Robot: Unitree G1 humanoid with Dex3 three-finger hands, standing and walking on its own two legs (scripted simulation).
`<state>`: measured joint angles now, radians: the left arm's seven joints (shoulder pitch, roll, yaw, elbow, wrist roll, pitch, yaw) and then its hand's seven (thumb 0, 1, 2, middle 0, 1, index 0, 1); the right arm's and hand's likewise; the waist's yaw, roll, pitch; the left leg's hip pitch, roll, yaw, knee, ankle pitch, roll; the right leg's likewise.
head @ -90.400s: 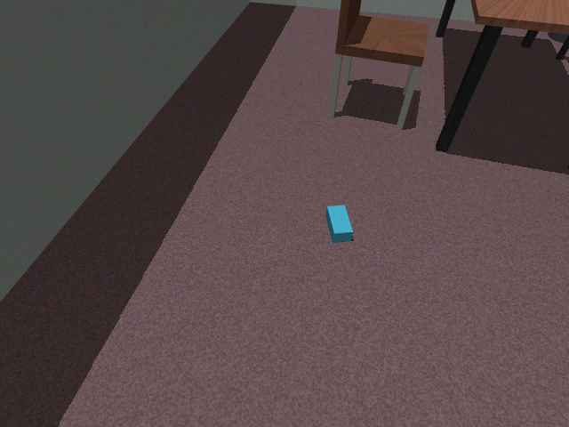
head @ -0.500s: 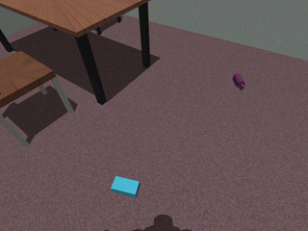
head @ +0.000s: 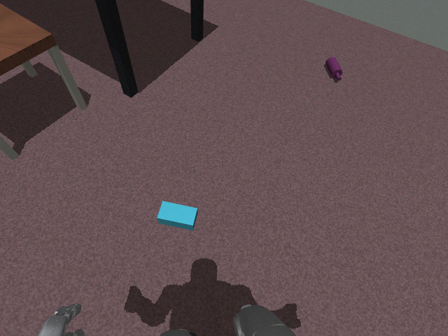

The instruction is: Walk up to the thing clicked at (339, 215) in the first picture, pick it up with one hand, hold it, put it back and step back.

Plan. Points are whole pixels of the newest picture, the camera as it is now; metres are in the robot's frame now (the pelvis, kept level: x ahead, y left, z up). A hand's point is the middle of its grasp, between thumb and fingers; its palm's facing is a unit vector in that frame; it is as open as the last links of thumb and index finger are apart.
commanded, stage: step back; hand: left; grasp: from above
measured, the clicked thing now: (178, 215) +0.61 +0.15 -0.74
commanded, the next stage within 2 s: none
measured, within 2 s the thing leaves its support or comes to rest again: neither
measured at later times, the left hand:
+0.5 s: hand out of the picture +0.01 +0.25 -0.14, palm faces -0.04 -0.92 -0.40, open 7.4 cm
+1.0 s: hand out of the picture -0.19 +0.26 -0.17, palm faces -0.10 -0.91 -0.40, open 7.4 cm
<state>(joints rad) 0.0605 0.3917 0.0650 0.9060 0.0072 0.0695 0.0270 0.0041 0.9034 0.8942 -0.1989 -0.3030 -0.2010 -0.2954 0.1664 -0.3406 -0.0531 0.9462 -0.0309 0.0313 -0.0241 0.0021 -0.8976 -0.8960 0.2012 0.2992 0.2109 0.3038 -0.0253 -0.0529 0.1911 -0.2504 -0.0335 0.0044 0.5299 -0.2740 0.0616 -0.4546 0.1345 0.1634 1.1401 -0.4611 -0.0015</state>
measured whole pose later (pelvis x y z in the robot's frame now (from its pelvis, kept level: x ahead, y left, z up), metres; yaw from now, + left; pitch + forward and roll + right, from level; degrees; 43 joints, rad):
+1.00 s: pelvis -0.29 -0.02 -0.02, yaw -6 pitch -2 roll +0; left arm 0.20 0.42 0.09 0.84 0.03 0.07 -0.01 0.01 0.90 0.89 -0.20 -0.30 -0.20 -0.30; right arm 0.08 -0.38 -0.05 0.79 -0.03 0.02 -0.02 0.00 -0.90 -0.90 0.20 0.30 0.21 0.30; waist 0.03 -0.03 0.19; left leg -0.41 0.07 0.02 0.65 -0.20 -0.02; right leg -0.22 0.01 0.08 0.68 -0.42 0.02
